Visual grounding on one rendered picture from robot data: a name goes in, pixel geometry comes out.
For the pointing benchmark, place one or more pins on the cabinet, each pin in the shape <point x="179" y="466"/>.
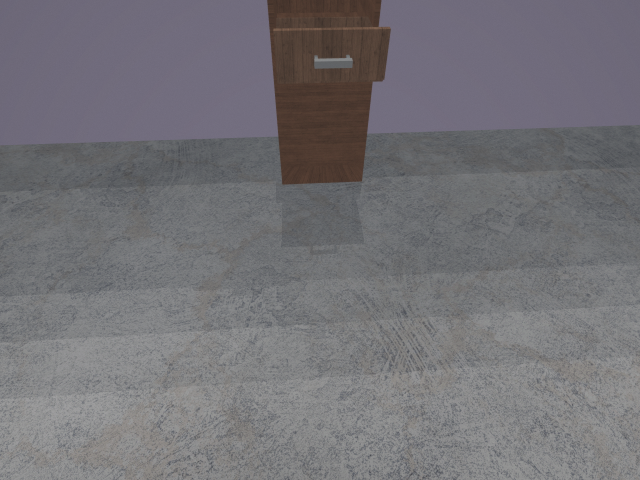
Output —
<point x="322" y="127"/>

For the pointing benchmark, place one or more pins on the handle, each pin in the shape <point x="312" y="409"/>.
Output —
<point x="333" y="62"/>

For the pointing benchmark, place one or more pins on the drawer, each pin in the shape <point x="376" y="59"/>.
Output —
<point x="297" y="40"/>

